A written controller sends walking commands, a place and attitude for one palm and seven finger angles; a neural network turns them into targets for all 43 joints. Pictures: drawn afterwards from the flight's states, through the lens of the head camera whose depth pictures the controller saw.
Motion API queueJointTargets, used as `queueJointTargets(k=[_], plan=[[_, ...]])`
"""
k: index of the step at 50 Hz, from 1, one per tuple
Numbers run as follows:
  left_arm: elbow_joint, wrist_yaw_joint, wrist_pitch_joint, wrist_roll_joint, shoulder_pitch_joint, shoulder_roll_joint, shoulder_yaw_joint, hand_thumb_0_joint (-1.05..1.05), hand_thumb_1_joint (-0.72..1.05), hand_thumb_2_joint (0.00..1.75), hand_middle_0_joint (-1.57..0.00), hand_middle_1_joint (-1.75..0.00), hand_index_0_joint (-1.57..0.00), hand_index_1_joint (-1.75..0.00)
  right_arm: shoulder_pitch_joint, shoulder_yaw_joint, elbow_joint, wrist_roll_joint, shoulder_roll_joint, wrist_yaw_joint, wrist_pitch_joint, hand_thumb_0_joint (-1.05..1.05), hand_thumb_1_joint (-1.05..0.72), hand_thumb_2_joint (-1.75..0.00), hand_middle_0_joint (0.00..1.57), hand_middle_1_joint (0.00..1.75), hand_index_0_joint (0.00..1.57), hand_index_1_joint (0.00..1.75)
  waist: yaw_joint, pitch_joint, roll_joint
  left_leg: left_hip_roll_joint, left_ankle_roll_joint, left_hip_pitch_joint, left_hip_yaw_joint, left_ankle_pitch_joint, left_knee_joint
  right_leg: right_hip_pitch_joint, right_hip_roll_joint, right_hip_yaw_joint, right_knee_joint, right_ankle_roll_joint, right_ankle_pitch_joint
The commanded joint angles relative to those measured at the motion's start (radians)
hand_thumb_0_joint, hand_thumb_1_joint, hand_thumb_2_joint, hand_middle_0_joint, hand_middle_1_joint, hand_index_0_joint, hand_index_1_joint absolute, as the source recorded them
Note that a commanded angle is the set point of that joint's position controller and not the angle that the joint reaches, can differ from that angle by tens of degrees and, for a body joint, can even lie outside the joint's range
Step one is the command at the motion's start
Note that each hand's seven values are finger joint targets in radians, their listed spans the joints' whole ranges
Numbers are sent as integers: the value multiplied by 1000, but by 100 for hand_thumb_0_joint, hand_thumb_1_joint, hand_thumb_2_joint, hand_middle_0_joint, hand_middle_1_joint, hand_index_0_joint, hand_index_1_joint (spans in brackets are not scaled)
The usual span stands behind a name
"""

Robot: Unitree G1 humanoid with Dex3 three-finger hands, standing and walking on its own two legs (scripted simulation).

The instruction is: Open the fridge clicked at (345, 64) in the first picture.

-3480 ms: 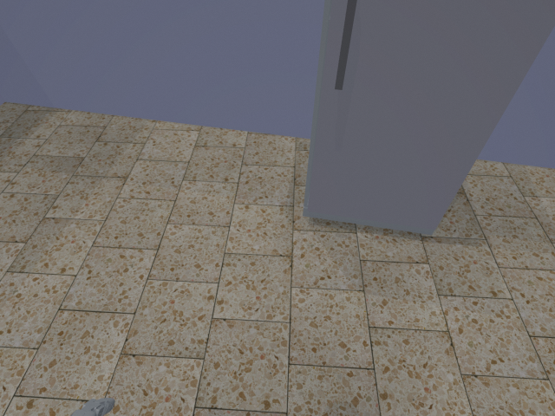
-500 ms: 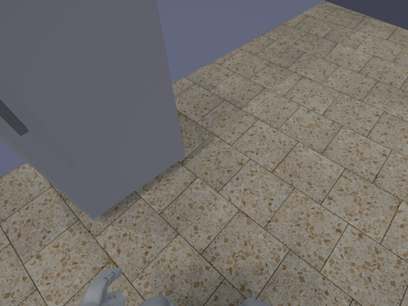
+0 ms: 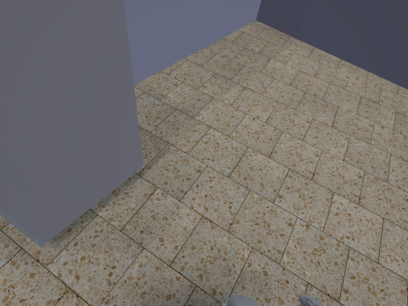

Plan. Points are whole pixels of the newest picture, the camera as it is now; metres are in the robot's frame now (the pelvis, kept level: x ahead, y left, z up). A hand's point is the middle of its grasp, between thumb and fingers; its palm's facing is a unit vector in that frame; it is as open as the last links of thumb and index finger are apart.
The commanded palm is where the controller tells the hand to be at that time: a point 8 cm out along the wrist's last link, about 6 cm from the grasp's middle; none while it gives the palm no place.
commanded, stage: walk to a spot facing it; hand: left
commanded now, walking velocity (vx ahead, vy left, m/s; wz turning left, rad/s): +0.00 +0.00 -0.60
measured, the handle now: out of the picture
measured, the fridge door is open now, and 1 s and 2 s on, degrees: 0 0 0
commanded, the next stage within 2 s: turn to face it in 1.40 s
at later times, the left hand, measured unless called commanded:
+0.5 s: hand (153, 296) +0.16 +0.11 -0.15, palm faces -0.31 -0.91 -0.28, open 7.4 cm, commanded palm none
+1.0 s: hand out of the picture +0.12 +0.16 -0.19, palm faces -0.43 -0.89 -0.18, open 7.4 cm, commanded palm none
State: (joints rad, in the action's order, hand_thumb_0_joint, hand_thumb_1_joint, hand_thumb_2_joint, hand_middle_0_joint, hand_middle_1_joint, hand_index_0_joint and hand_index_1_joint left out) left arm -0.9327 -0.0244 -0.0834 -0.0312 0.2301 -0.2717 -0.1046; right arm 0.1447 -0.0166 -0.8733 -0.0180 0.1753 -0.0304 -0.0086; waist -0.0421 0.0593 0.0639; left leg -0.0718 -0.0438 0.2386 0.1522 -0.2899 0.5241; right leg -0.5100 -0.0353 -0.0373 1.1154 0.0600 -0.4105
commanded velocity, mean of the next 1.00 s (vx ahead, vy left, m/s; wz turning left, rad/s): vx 0.12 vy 0.00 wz -0.58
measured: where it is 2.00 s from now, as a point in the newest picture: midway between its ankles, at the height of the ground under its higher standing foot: outside the picture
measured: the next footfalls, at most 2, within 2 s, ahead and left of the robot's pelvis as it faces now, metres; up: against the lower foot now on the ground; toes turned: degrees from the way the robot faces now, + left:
right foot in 0.42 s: -0.02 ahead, -0.14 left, +0.00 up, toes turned -23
left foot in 0.96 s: +0.16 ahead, +0.02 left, +0.00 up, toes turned -28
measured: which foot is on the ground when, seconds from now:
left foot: down 0.00-0.42, up 0.44-0.94, down 0.96-1.00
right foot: up 0.00-0.40, down 0.42-0.96, up 0.98-1.00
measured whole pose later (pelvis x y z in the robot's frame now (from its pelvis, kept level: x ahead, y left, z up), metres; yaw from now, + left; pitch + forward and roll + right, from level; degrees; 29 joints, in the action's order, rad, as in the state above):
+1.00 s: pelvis +0.05 -0.02 -0.01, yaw -34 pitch +0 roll -1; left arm -1.01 -0.02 -0.03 -0.02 0.38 -0.22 -0.07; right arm 0.13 -0.04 -0.87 -0.02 0.21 0.00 0.03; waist -0.07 0.03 0.04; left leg -0.04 0.00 0.31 0.09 -0.23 0.57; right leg -0.25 -0.07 -0.13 0.67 -0.01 -0.42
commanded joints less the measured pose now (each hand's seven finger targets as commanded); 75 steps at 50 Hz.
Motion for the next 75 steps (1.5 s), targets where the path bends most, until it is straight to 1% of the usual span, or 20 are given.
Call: queueJointTargets(k=[1,14,19,20,21,22,23,24,28,42,46,47,48,49,52,56,69,73,74,75], plan=[[68,-8,24,7,4,-47,-16,0,90,90,-20,-30,-20,-30,34,-56,60,1,176,-14,26,0,-90,-90,20,30,20,30,31,-66,-213,-226,-45,-148,-96,415,-202,-97,56,17,136,28,58],[108,-6,22,10,-118,-3,7,0,90,90,-20,-30,-20,-30,145,-91,-17,-10,209,6,16,0,-90,-90,20,30,20,30,90,-63,-253,-336,-90,-167,-11,352,-179,46,105,121,-262,8,-36],[97,7,49,11,-46,-18,5,0,90,90,-20,-30,-20,-30,139,-99,-25,-7,221,18,10,0,-90,-90,20,30,20,30,40,-139,-210,-326,-3,-109,90,382,24,279,73,151,-590,-42,151],[82,16,61,6,13,-78,-4,0,90,90,-20,-30,-20,-30,150,-92,-19,1,195,25,6,0,-90,-90,20,30,20,30,8,-178,-72,-284,59,14,128,265,190,447,145,55,-715,-79,290],[71,34,74,-3,65,-203,-24,0,90,90,-20,-30,-20,-30,123,-68,31,3,111,30,-1,0,-90,-90,20,30,20,30,-24,-170,264,-128,121,326,132,-280,428,572,403,-335,-783,-179,584],[64,46,65,16,98,-235,-33,0,90,90,-20,-30,-20,-30,62,-62,59,1,127,20,-17,0,-90,-90,20,30,20,30,-50,-166,230,-82,120,379,-22,-363,578,515,459,-356,-762,-263,741],[72,51,61,18,62,-202,-26,0,90,90,-20,-30,-20,-30,58,-64,54,3,125,17,-25,0,-90,-90,20,30,20,30,-20,-124,134,-98,115,397,-89,-290,635,475,417,-267,-765,-269,650],[83,54,65,18,11,-179,-27,0,90,90,-20,-30,-20,-30,58,-61,48,-1,125,16,-28,0,-90,-90,20,30,20,30,-3,-120,221,-97,118,426,-105,-239,647,472,359,-272,-784,-239,560],[98,42,82,22,-55,-111,-1,0,90,90,-20,-30,-20,-30,86,-71,6,-16,149,29,-28,0,-90,-90,20,30,20,30,42,-78,76,-83,147,365,-102,-43,612,394,247,-173,-828,-195,330],[38,26,113,8,85,-131,-5,0,90,90,-20,-30,-20,-30,-75,-63,82,-3,136,40,23,0,-90,-90,20,30,20,30,-12,-12,88,2,120,276,-120,-84,247,363,242,-373,-869,-253,109],[37,24,104,15,41,-123,-8,0,90,90,-20,-30,-20,-30,45,-61,47,5,139,23,44,0,-90,-90,20,30,20,30,54,-49,56,49,102,-81,-92,17,-46,186,164,-341,-728,-192,179],[50,21,101,18,22,-85,-1,0,90,90,-20,-30,-20,-30,152,-68,14,5,182,8,54,0,-90,-90,20,30,20,30,98,-99,-39,-23,89,-287,-142,17,-142,64,91,-277,-602,-150,123],[63,9,98,32,46,-17,12,0,90,90,-20,-30,-20,-30,234,-89,-6,-9,293,2,58,0,-90,-90,20,30,20,30,129,-157,-340,-294,23,-453,-454,-191,-247,-145,-44,-125,-330,-91,-90],[76,5,102,20,30,-26,9,0,90,90,-20,-30,-20,-30,279,-95,-5,-7,332,4,50,0,-90,-90,20,30,20,30,140,-122,-373,-458,-52,-359,-611,-291,-333,-204,-20,-16,-105,-60,-190],[26,-14,76,-2,50,-56,-13,0,90,90,-20,-30,-20,-30,91,-56,37,-6,204,4,45,0,-90,-90,20,30,20,30,52,52,-223,-341,-22,-27,-379,-291,-384,-121,77,4,59,-45,-19],[-2,-15,54,4,96,2,-9,0,90,90,-20,-30,-20,-30,120,-38,4,2,141,-9,59,0,-90,-90,20,30,20,30,20,16,-221,-241,22,-77,-92,317,-280,-94,90,35,109,-10,136],[96,-7,43,5,-171,36,18,0,90,90,-20,-30,-20,-30,261,-73,-87,-12,165,-1,32,0,-90,-90,20,30,20,30,98,-9,-243,-301,-61,-253,69,667,-116,-47,95,155,-306,-14,71],[84,4,73,1,-65,-13,9,0,90,90,-20,-30,-20,-30,252,-85,-78,-2,193,10,27,0,-90,-90,20,30,20,30,29,-103,-209,-297,2,-214,128,853,140,227,32,187,-552,-64,151],[52,11,91,-2,57,-78,-4,0,90,90,-20,-30,-20,-30,240,-82,-58,10,190,19,26,0,-90,-90,20,30,20,30,-39,-189,-101,-279,56,-27,149,690,361,506,109,88,-655,-104,388],[24,29,104,0,165,-195,-26,0,90,90,-20,-30,-20,-30,225,-61,-12,17,112,25,23,0,-90,-90,20,30,20,30,-70,-292,188,-79,130,317,148,-208,644,777,410,-330,-646,-237,952]])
